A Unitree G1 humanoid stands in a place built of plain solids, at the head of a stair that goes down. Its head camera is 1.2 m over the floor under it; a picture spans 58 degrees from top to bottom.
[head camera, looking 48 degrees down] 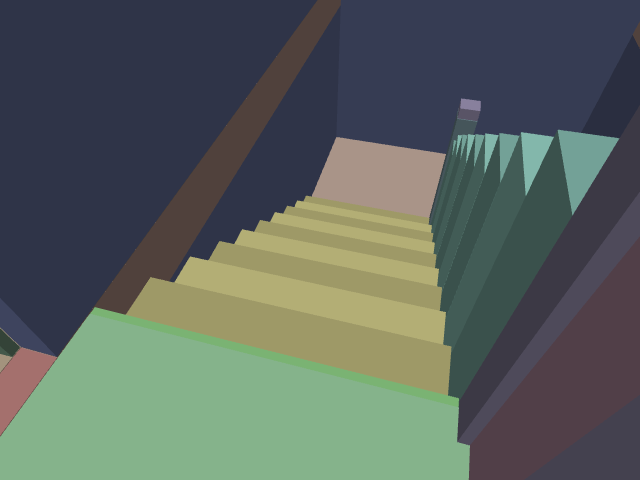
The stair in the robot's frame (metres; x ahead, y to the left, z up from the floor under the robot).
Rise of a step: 0.17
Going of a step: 0.26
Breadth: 1.17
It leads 15 degrees to the right of straight ahead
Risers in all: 10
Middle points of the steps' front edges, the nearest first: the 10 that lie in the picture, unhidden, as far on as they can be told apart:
0.64 0.17 0.00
0.89 0.11 -0.17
1.14 0.04 -0.34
1.39 -0.03 -0.52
1.64 -0.10 -0.69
1.89 -0.16 -0.86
2.14 -0.23 -1.04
2.39 -0.30 -1.21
2.65 -0.37 -1.38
2.90 -0.43 -1.56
